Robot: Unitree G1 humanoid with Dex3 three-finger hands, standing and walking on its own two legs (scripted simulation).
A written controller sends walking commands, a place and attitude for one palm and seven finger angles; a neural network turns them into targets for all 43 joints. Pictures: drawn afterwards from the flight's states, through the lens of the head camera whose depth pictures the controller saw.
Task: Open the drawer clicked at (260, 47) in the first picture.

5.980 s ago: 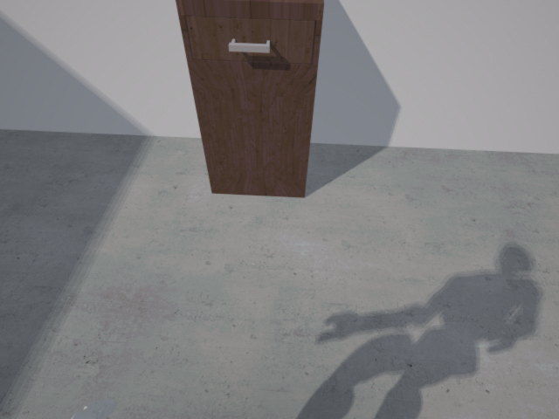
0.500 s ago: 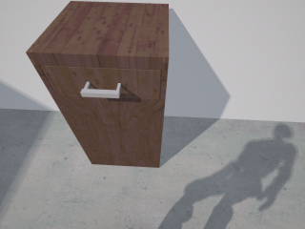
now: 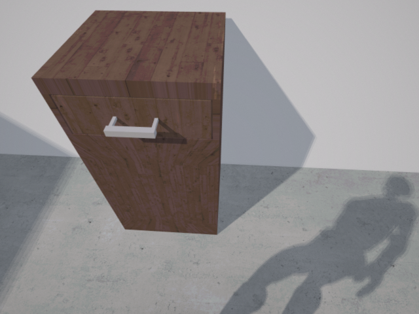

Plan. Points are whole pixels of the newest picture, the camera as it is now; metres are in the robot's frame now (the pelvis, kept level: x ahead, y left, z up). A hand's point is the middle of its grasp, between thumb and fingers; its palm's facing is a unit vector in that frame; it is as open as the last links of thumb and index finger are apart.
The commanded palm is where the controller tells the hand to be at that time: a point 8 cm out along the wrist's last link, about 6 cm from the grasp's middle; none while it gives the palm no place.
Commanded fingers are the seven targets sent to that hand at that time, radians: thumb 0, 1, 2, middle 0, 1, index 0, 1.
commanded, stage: shuffle to correct the standing spot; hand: left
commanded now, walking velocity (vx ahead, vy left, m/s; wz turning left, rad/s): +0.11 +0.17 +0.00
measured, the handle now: (132, 126) +0.57 +0.25 +0.00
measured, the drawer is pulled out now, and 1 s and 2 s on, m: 0.00 0.00 0.00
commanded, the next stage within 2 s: come to a stop and stand still in 0.22 s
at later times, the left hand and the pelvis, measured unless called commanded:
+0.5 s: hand out of the picture +0.06 +0.20 -0.17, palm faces +0.07 -0.97 -0.25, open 7.4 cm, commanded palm none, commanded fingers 0.00 0.90 0.90 -0.20 -0.30 -0.20 -0.30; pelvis +0.05 +0.02 -0.01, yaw +2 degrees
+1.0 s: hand out of the picture +0.07 +0.21 -0.17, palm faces +0.06 -0.97 -0.25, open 7.4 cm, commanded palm none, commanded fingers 0.00 0.90 0.90 -0.20 -0.30 -0.20 -0.30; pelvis +0.03 +0.02 -0.01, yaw +2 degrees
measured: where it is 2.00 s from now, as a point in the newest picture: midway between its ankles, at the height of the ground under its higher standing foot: outside the picture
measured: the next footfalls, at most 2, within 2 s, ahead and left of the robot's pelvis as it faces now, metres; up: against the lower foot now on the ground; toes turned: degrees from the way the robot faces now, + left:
none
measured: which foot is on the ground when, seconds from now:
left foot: down 0.00-1.00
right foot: down 0.00-1.00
